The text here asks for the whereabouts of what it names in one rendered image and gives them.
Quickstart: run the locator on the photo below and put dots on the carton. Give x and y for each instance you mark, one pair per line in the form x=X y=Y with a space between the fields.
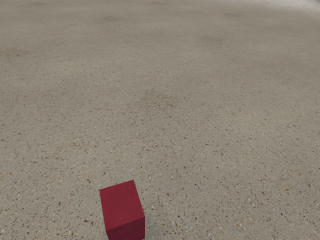
x=123 y=215

